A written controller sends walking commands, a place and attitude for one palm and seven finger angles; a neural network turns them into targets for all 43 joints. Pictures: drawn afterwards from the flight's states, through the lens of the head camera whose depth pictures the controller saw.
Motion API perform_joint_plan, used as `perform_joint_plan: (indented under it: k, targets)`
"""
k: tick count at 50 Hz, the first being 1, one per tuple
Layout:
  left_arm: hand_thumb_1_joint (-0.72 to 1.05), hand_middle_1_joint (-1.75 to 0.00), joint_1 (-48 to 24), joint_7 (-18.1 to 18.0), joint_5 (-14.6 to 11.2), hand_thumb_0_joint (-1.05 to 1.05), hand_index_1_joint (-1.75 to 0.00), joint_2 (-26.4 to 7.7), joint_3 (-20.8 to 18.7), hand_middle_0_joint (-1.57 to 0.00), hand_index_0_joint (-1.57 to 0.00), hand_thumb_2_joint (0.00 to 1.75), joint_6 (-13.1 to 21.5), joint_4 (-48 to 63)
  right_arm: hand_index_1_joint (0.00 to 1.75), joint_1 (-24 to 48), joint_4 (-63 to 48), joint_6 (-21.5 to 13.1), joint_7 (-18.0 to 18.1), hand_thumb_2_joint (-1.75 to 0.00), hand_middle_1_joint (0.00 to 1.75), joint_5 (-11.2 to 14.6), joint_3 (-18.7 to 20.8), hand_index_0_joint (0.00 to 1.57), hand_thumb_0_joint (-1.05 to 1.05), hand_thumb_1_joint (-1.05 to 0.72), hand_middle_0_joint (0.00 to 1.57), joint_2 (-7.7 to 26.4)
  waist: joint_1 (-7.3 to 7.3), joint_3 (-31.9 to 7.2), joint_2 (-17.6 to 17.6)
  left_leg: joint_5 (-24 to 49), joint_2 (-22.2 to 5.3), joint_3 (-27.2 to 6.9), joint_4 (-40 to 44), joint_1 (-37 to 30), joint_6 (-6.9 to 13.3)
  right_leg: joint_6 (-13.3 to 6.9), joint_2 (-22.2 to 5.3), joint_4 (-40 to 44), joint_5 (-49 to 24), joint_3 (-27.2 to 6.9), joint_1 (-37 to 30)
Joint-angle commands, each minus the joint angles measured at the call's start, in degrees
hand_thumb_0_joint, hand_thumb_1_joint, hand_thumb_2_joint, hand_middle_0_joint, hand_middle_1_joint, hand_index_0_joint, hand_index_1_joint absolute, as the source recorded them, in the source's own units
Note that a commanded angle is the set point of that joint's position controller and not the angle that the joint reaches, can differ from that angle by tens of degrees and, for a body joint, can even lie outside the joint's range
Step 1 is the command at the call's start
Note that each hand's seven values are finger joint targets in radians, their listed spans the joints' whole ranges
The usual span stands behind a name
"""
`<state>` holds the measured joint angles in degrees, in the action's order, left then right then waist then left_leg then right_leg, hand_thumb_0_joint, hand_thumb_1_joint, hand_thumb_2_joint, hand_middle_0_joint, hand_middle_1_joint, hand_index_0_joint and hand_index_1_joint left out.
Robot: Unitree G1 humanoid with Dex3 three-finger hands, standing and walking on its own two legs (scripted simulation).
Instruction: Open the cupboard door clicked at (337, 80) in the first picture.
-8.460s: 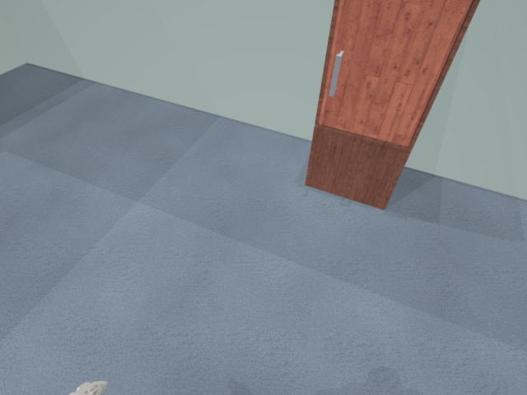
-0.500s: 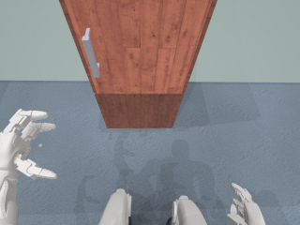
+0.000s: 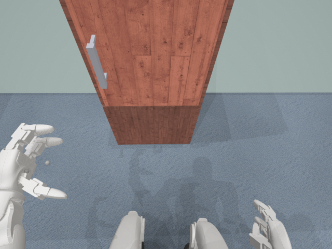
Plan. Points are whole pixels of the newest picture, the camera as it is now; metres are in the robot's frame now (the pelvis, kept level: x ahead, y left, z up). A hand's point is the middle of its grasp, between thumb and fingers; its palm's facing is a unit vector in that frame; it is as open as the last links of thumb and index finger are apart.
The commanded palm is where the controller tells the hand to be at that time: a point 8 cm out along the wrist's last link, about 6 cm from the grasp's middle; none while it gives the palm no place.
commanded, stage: move the hooked fingers beside the handle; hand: left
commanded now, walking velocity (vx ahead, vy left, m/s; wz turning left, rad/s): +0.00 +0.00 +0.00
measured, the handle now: (99, 63) +0.61 +0.24 +0.02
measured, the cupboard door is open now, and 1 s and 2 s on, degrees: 0 0 0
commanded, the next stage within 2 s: none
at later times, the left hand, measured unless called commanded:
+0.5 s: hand (55, 129) +0.37 +0.29 +0.03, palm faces +0.09 -1.00 -0.03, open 14.0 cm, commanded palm +0.36 +0.33 +0.03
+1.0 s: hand (69, 102) +0.46 +0.28 +0.03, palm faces +0.09 -0.99 -0.04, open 14.0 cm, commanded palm +0.44 +0.32 +0.03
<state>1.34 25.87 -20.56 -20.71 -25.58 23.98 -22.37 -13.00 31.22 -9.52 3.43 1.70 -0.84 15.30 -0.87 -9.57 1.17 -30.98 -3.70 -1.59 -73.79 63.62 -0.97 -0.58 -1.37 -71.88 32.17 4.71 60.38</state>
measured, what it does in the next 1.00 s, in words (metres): stands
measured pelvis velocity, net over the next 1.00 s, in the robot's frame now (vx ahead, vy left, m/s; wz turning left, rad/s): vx -0.01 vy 0.02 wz -0.03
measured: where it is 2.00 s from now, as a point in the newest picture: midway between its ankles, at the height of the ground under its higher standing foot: outside the picture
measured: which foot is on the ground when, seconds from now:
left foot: down 0.00-1.00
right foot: down 0.00-1.00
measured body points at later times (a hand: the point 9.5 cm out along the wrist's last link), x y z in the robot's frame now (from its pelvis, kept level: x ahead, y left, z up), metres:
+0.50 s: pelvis -0.01 +0.01 -0.01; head +0.12 +0.04 +0.43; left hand +0.36 +0.34 +0.04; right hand +0.11 -0.25 -0.10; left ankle +0.04 +0.13 -0.62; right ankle +0.02 -0.12 -0.62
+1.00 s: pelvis -0.01 +0.02 -0.02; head +0.15 +0.04 +0.40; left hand +0.45 +0.34 +0.03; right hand +0.05 -0.26 -0.13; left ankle +0.04 +0.13 -0.62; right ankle +0.02 -0.12 -0.62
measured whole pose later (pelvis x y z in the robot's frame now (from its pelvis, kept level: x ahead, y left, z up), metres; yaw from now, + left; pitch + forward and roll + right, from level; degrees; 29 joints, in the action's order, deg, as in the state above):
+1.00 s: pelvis -0.01 +0.02 -0.02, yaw -2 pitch +27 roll -4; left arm -39.2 22.4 -9.0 -33.3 -31.3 25.3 -58.5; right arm -16.8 35.8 -1.8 2.2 -0.2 -2.0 16.0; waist -7.0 -8.2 1.0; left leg -31.0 -4.1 -0.7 -77.3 73.5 0.5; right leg 0.8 -0.9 -74.1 30.9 3.5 70.1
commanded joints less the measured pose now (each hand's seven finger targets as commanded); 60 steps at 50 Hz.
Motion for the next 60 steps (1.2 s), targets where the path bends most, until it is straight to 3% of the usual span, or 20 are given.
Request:
perform_joint_plan:
  k: [1,4,7,10,19,21,22,25,27,28,30,36,38,41,45,47,52,54,59,60]
  targets:
    - [-0.5,-1.2,-12.7,-0.1,-0.5,0.0,-1.2,-13.7,-3.9,-0.3,-0.3,0.3,3.2,9.1,0.3,-1.3,-6.0,-2.4,1.0,-0.9,0.3,0.2,3.8,0.2,0.0,-0.9,0.2,8.9,-1.15,-15.9,2.2,11.7,3.0,0.5,8.7,-11.7,2.5,-0.1,2.6,11.0,-10.0,-3.5,-9.5]
    - [-0.5,-1.2,-17.2,0.3,0.2,0.0,-1.2,-16.5,-5.6,-0.3,-0.3,0.3,3.6,6.3,0.3,-1.7,-5.1,-2.3,1.6,-0.9,0.3,0.1,3.7,0.2,0.0,-0.9,0.2,9.2,-1.23,-16.1,3.0,10.7,2.7,0.5,8.1,-11.1,2.6,-0.3,2.6,10.8,-8.4,-4.1,-8.5]
    - [-0.5,-1.2,-23.4,0.8,0.6,0.0,-1.2,-17.0,-4.6,-0.3,-0.3,0.3,3.9,5.8,0.3,-1.8,-4.5,-2.5,2.1,-0.9,0.3,0.1,3.5,0.2,0.0,-0.9,0.2,9.3,-1.73,-17.7,4.5,11.3,2.5,0.1,8.0,-12.5,2.6,-0.6,2.7,10.1,-8.8,-3.8,-7.7]
    - [-0.5,-1.2,-24.1,0.9,1.0,0.0,-1.2,-19.0,-6.2,-0.3,-0.3,0.3,3.1,3.2,0.3,-2.3,-4.0,-2.2,2.1,-0.9,0.3,-0.1,3.6,0.2,0.0,-0.9,0.2,9.5,-0.56,-21.0,5.3,13.3,2.5,0.0,8.4,-13.8,2.4,-0.6,2.5,9.6,-10.8,-3.4,-8.6]
    - [-0.5,-1.2,-28.2,-0.6,2.8,0.0,-1.2,-20.8,-7.6,-0.3,-0.3,0.3,0.8,-3.8,0.3,-4.3,-3.7,-0.2,0.9,-0.9,0.3,-0.1,3.7,0.2,0.0,-0.9,0.2,10.1,-0.42,-22.7,4.8,16.7,2.1,-0.3,9.3,-14.9,2.1,-0.5,2.7,8.7,-13.9,-2.2,-7.8]
    - [-0.5,-1.2,-31.6,-1.2,3.6,0.0,-1.2,-20.8,-6.9,-0.3,-0.3,0.3,1.4,-5.3,0.3,-4.8,-3.2,0.2,0.8,-0.9,0.3,-0.2,3.8,0.2,0.0,-0.9,0.2,10.3,-1.38,-21.6,3.9,15.3,1.9,-0.4,9.1,-14.1,2.1,-0.4,2.8,8.5,-12.6,-2.0,-6.2]
    - [-0.5,-1.2,-34.3,-1.4,3.8,0.0,-1.2,-19.3,-5.4,-0.3,-0.3,0.3,1.9,-6.2,0.3,-5.1,-2.6,0.2,0.8,-0.9,0.3,-0.3,3.6,0.2,0.0,-0.9,0.2,10.1,-2.55,-20.3,3.9,15.0,1.9,-0.5,8.7,-13.8,2.3,-0.5,3.0,8.5,-12.3,-1.9,-4.7]
    - [-0.5,-1.2,-38.6,-1.7,5.0,0.0,-1.2,-21.5,-6.2,-0.3,-0.3,0.3,3.2,-9.0,0.3,-6.1,-1.6,0.8,0.8,-0.9,0.3,-0.5,3.8,0.2,0.0,-0.9,0.2,10.8,-2.73,-20.8,4.8,14.0,1.8,-1.1,8.9,-14.5,2.0,-0.6,2.9,8.1,-10.8,-1.7,-3.0]
    - [-0.5,-1.2,-41.9,-1.7,5.4,0.0,-1.2,-20.6,-4.7,-0.3,-0.3,0.3,4.2,-7.9,0.3,-6.6,-1.4,0.8,0.6,-0.9,0.3,-0.8,3.9,0.2,0.0,-0.9,0.2,10.8,-3.03,-23.1,7.4,15.8,1.7,-1.6,8.9,-17.5,1.8,-0.9,2.9,7.4,-11.4,-1.3,-1.6]
    - [-0.5,-1.2,-42.7,-1.8,6.1,0.0,-1.2,-21.8,-5.2,-0.3,-0.3,0.3,4.5,-8.7,0.3,-7.0,-0.9,1.1,0.5,-0.9,0.3,-0.8,4.1,0.2,0.0,-0.9,0.2,11.1,-2.76,-24.1,8.6,16.3,1.5,-2.0,9.2,-19.1,1.5,-1.0,2.8,7.4,-11.1,-1.2,-0.5]
    - [-0.5,-1.2,-44.9,-1.9,6.6,0.0,-1.2,-20.8,-3.8,-0.3,-0.3,0.3,4.3,-10.7,0.3,-7.5,-0.4,1.6,0.5,-0.9,0.3,-0.9,4.1,0.2,0.0,-0.9,0.2,11.2,-3.66,-23.7,7.9,15.8,1.4,-2.5,9.3,-19.6,1.5,-0.9,2.8,7.5,-10.8,-0.9,0.7]
    - [-0.5,-1.2,-49.8,-3.6,8.3,0.0,-1.2,-25.5,-7.3,-0.3,-0.3,0.3,3.7,-17.3,0.3,-9.0,0.4,3.4,0.3,-0.9,0.3,-1.3,3.8,0.2,0.0,-0.9,0.2,11.5,-3.67,-25.0,6.8,17.8,1.3,-2.5,8.1,-17.9,1.7,-0.7,2.7,6.7,-12.2,-0.9,0.4]
    - [-0.5,-1.2,-52.3,-4.2,9.0,0.0,-1.2,-27.0,-8.0,-0.3,-0.3,0.3,4.3,-17.4,0.3,-9.4,0.6,4.0,0.1,-0.9,0.3,-1.6,3.7,0.2,0.0,-0.9,0.2,11.4,-3.49,-26.4,8.7,20.1,1.2,-2.7,7.7,-19.2,1.5,-0.8,2.7,6.2,-13.3,-0.9,0.8]
    - [-0.5,-1.2,-52.0,-4.5,9.8,0.0,-1.2,-27.9,-8.5,-0.3,-0.3,0.3,4.9,-17.9,0.3,-9.9,0.4,5.0,-0.4,-0.9,0.3,-1.9,3.7,0.2,0.0,-0.9,0.2,11.3,-3.43,-28.8,8.4,22.8,1.1,-2.3,6.8,-19.7,1.6,-0.6,2.9,6.0,-15.3,-1.2,-0.5]
    - [-0.5,-1.2,-55.1,-3.7,10.4,0.0,-1.2,-28.1,-7.9,-0.3,-0.3,0.3,4.4,-24.4,0.3,-10.6,0.8,6.4,-0.7,-0.9,0.3,-1.7,3.3,0.2,0.0,-0.9,0.2,11.5,-5.21,-24.5,6.4,19.6,1.1,-2.1,6.4,-15.7,2.0,-0.4,3.0,6.3,-14.0,-1.1,0.4]
    - [-0.5,-1.2,-59.3,-3.3,10.7,0.0,-1.2,-27.4,-6.5,-0.3,-0.3,0.3,4.7,-24.8,0.3,-11.1,1.2,6.7,-0.5,-0.9,0.3,-1.9,3.3,0.2,0.0,-0.9,0.2,11.5,-6.23,-24.9,7.3,19.6,1.1,-2.4,5.7,-16.1,2.3,-0.5,3.0,6.0,-14.0,-1.2,1.8]
    - [-0.5,-1.2,-66.5,-3.3,11.6,0.0,-1.2,-31.0,-7.2,-0.3,-0.3,0.3,5.3,-27.6,0.3,-12.3,2.3,7.7,-0.2,-0.9,0.3,-2.2,3.1,0.2,0.0,-0.9,0.2,12.1,-7.81,-26.4,7.6,19.3,1.0,-3.0,4.0,-15.4,2.6,-0.4,3.0,5.5,-13.7,-1.6,3.7]
    - [-0.5,-1.2,-67.8,-3.4,12.1,0.0,-1.2,-34.6,-9.2,-0.3,-0.3,0.3,5.2,-29.1,0.3,-12.5,2.2,8.2,-0.1,-0.9,0.3,-2.3,2.8,0.2,0.0,-0.9,0.2,12.5,-7.71,-27.7,7.7,18.8,1.0,-2.6,3.2,-13.7,2.8,-0.3,3.0,5.3,-13.6,-1.9,2.9]
    - [-0.5,-1.2,-72.3,-3.8,14.1,0.0,-1.2,-37.7,-8.9,-0.3,-0.3,0.3,4.1,-31.1,0.3,-13.1,2.1,9.3,-0.3,-0.9,0.3,-2.6,2.0,0.2,0.0,-0.9,0.2,12.6,-8.36,-29.7,12.0,20.5,0.9,-2.5,1.5,-13.2,2.9,-0.3,3.1,4.1,-14.7,-2.1,3.8]
    - [-0.5,-1.2,-72.6,-3.9,14.4,0.0,-1.2,-38.8,-9.6,-0.3,-0.3,0.3,3.9,-31.3,0.3,-13.6,2.1,9.6,-0.4,-0.9,0.3,-2.7,1.9,0.2,0.0,-0.9,0.2,12.8,-8.29,-30.6,11.4,21.0,0.8,-2.9,1.4,-13.3,2.8,-0.4,3.1,3.7,-14.8,-1.7,3.9]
